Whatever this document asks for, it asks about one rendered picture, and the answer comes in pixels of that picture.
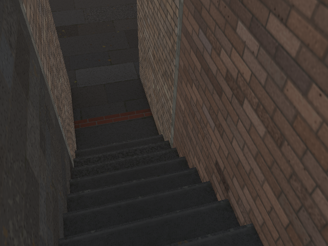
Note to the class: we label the stairs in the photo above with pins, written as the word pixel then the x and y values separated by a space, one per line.
pixel 159 231

